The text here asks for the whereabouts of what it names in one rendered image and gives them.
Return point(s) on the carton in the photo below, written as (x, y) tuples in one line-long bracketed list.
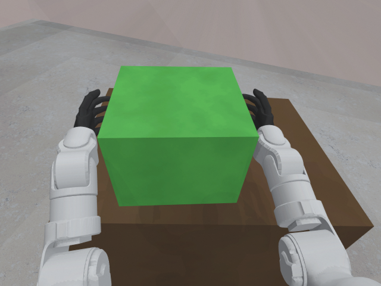
[(177, 135)]

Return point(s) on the left robot upper arm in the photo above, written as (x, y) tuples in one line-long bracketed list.
[(84, 267)]

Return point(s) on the robot right forearm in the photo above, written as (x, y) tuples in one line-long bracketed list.
[(296, 205)]

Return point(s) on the right robot upper arm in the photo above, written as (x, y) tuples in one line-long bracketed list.
[(316, 258)]

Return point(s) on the pedestal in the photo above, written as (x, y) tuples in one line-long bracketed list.
[(220, 244)]

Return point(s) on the robot left forearm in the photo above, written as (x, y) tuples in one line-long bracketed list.
[(73, 193)]

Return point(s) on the robot left hand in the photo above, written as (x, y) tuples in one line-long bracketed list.
[(87, 111)]

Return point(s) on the robot right hand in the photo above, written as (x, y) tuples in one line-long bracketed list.
[(262, 109)]

